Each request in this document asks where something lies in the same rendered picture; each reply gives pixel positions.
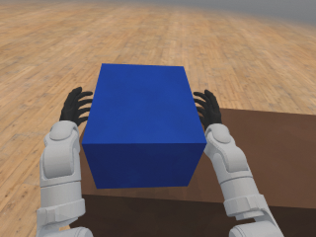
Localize robot left upper arm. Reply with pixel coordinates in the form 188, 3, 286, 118
43, 226, 94, 237

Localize carton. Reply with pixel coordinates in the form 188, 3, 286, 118
81, 63, 207, 190

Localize robot left forearm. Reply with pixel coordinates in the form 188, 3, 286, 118
36, 120, 86, 237

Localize robot right upper arm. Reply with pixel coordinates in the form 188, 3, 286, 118
229, 220, 282, 237

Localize robot right forearm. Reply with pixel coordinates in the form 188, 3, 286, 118
203, 123, 284, 237

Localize right robot hand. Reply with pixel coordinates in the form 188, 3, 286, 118
193, 89, 222, 131

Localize pedestal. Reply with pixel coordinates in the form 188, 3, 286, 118
69, 106, 316, 237

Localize left robot hand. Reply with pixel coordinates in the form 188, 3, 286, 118
59, 86, 93, 127

